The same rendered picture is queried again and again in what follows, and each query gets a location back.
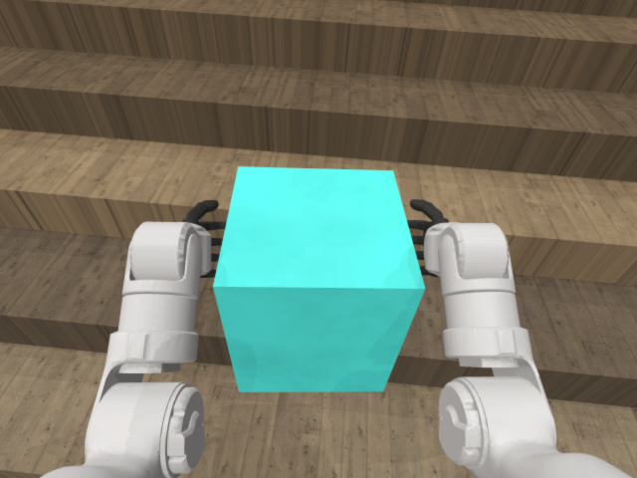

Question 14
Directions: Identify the robot left hand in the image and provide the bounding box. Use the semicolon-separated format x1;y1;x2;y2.
182;200;226;278

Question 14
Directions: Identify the robot right hand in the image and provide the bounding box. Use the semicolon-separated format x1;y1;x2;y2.
407;199;449;277

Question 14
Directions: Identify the robot left upper arm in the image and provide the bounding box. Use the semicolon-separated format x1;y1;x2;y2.
40;382;205;478

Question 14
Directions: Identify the left robot forearm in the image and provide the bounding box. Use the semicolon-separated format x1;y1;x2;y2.
85;222;211;459

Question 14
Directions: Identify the carton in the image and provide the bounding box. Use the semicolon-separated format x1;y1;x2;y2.
213;166;425;392

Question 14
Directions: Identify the right robot forearm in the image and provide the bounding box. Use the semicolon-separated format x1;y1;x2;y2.
424;222;556;446

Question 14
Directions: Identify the robot right upper arm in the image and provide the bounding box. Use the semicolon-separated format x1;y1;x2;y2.
439;376;632;478

